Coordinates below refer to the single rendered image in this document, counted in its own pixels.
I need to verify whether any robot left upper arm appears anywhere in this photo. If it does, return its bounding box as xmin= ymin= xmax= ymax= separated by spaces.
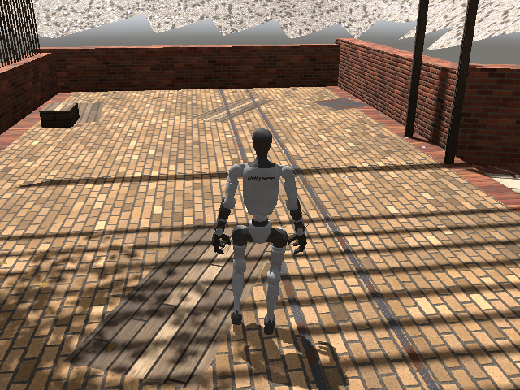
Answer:
xmin=223 ymin=163 xmax=245 ymax=209

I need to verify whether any robot left hand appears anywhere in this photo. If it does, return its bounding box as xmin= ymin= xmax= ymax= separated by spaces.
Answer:
xmin=211 ymin=233 xmax=231 ymax=254

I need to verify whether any robot right forearm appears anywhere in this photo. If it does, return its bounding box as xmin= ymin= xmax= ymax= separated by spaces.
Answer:
xmin=290 ymin=198 xmax=306 ymax=236

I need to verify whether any robot right thigh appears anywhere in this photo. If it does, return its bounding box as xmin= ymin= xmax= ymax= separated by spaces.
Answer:
xmin=266 ymin=227 xmax=288 ymax=286

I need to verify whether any robot right hand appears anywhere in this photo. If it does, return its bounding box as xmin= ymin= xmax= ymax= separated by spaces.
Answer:
xmin=288 ymin=233 xmax=307 ymax=254

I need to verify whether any robot right upper arm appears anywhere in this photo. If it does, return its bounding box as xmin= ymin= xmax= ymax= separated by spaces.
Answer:
xmin=279 ymin=165 xmax=298 ymax=210

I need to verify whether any robot left shin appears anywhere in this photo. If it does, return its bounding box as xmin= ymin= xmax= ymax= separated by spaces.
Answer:
xmin=232 ymin=259 xmax=244 ymax=314

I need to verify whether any robot left forearm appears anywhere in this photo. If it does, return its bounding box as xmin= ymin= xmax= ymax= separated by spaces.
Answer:
xmin=214 ymin=197 xmax=231 ymax=236

